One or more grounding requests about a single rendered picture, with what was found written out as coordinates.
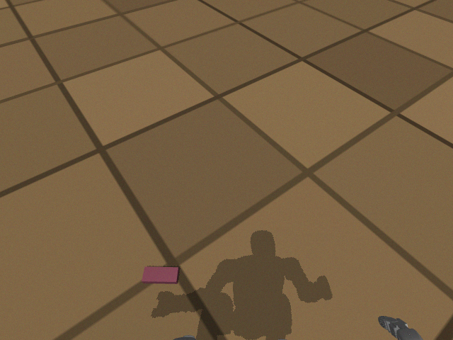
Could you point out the small box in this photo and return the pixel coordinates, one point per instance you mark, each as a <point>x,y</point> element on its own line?
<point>162,275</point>

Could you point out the right robot hand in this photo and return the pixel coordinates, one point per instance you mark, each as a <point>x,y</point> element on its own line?
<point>398,328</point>

